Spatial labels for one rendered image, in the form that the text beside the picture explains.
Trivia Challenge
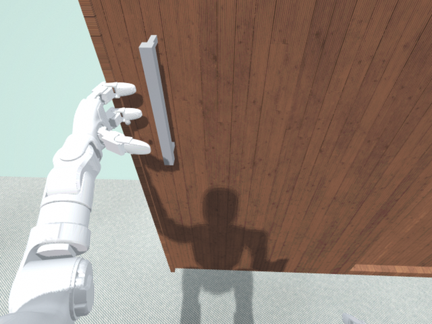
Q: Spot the handle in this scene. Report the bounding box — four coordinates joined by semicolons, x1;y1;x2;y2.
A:
139;35;175;165

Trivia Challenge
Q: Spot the wardrobe door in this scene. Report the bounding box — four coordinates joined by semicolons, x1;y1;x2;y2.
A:
357;182;432;267
92;0;432;275

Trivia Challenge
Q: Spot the robot left upper arm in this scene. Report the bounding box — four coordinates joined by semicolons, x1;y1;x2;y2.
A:
0;257;95;324

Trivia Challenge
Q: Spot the robot left forearm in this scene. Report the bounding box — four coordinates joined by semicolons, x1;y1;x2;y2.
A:
8;133;103;314

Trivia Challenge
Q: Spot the left robot hand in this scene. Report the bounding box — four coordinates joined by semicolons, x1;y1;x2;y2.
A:
72;82;151;156

